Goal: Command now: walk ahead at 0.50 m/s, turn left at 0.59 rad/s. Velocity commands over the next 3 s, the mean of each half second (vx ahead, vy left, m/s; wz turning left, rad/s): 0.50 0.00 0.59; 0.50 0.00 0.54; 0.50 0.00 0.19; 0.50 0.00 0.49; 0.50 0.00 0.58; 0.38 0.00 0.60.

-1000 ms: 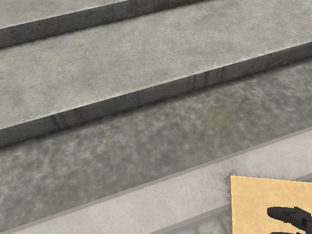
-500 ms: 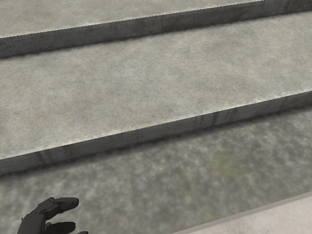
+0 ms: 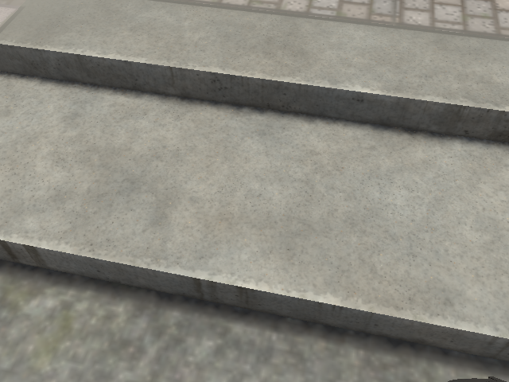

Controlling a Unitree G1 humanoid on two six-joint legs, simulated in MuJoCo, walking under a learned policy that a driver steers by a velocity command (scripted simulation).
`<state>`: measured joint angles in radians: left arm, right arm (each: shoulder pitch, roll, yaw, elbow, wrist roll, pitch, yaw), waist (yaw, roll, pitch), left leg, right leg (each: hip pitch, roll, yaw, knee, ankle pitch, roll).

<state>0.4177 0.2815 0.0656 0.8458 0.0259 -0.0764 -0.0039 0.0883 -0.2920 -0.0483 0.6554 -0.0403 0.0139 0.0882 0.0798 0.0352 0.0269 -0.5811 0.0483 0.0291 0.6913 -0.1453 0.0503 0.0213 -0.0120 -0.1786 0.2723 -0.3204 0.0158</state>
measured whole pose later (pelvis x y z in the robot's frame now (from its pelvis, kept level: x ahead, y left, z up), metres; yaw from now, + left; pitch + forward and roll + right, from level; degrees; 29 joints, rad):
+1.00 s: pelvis +0.52 +0.13 +0.00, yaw +34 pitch +2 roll -1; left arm 0.46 0.21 0.03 0.92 0.04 -0.08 0.01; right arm 0.03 -0.23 -0.03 0.63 -0.05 0.03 0.04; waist 0.07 0.03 0.05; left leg -0.78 0.03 0.03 1.06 -0.25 0.07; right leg 0.09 -0.03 -0.23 0.23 -0.35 0.02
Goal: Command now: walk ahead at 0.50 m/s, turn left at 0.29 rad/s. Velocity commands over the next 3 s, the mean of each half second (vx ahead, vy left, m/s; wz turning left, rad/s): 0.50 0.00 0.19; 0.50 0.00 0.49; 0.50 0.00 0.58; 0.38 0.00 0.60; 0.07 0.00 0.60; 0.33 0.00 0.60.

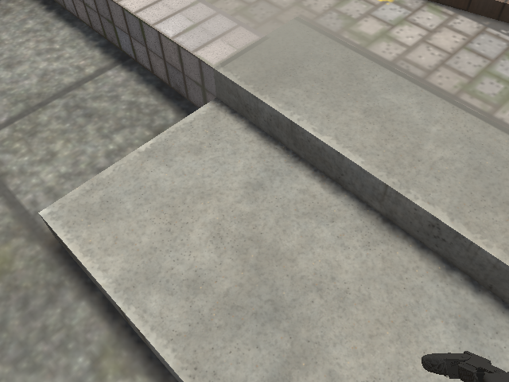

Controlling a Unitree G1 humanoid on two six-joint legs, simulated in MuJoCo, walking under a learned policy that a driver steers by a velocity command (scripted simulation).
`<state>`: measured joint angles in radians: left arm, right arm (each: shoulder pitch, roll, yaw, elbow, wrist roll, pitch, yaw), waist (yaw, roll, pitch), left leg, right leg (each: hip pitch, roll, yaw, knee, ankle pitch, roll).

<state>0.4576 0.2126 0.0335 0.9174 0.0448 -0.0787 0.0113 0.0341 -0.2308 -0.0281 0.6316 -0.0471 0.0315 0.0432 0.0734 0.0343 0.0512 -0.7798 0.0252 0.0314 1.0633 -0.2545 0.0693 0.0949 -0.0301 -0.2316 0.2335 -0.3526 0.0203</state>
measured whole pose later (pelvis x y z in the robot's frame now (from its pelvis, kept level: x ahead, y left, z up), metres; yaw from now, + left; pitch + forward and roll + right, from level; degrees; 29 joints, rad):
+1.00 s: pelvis +0.62 +0.11 +0.11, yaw +20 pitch +4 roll +0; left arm 0.44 0.19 0.00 1.02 0.00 -0.08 0.04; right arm -0.06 -0.19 -0.02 0.69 0.04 -0.05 0.06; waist 0.09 0.01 -0.04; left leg -0.69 0.01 0.07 0.69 -0.03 0.08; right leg 0.10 -0.01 -0.26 0.29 -0.45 0.01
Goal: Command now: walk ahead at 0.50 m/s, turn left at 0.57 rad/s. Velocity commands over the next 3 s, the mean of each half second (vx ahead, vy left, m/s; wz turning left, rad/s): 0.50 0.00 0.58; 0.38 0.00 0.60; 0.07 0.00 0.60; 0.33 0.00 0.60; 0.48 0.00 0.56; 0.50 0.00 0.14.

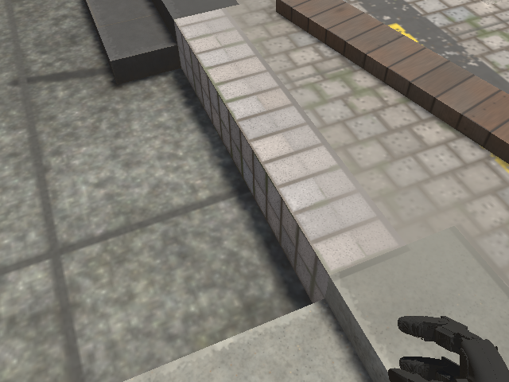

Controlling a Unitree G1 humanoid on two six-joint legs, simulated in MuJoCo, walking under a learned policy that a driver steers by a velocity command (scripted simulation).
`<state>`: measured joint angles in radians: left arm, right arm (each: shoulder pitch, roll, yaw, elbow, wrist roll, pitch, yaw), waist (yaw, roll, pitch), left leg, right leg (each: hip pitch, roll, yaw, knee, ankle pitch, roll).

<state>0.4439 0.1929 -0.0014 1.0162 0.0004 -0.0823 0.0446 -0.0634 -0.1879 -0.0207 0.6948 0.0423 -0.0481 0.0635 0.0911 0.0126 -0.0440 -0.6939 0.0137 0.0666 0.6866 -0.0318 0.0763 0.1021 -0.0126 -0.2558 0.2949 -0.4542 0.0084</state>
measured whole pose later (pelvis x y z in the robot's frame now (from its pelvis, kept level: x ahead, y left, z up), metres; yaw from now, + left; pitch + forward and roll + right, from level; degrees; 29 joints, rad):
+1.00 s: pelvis +0.50 +0.08 +0.01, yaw +35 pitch +1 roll -2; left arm 0.35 0.22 0.07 0.88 0.09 -0.14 0.02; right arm 0.18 -0.23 -0.05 0.77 -0.06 -0.08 0.05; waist 0.04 0.03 -0.03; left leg -0.45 0.03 0.04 0.77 -0.16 0.06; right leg -0.04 -0.12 -0.32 0.53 -0.42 0.04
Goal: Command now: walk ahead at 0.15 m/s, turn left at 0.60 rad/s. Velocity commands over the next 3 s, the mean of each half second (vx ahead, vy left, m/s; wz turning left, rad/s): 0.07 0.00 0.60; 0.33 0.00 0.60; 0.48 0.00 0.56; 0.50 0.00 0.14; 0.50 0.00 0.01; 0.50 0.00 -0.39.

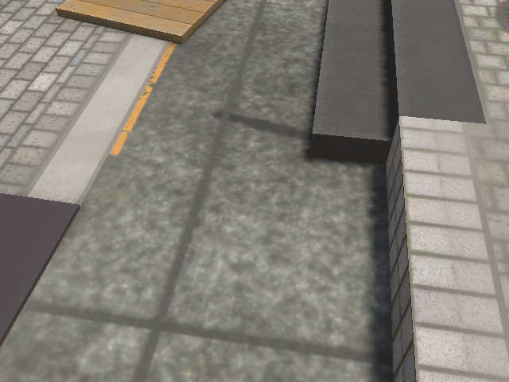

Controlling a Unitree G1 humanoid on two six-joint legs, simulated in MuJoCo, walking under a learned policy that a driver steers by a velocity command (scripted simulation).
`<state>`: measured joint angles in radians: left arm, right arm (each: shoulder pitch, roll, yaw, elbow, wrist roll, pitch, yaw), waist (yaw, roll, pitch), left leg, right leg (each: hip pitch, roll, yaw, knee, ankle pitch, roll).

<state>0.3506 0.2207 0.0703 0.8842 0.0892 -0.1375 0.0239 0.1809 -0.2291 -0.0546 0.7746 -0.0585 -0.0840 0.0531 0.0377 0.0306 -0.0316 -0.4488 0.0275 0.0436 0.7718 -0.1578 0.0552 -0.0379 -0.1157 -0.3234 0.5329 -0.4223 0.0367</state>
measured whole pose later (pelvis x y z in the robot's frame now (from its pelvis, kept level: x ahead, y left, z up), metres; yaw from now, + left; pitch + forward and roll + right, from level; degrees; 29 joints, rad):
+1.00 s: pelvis +0.19 +0.06 -0.13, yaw +35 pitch +1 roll -2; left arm 0.49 0.21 0.06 0.91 0.01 -0.04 0.06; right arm 0.12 -0.17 -0.03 0.48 0.05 0.03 -0.02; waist 0.08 0.02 -0.04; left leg -1.12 0.14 -0.11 1.90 -0.34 -0.06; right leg -0.13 -0.13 -0.24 0.54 -0.40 0.07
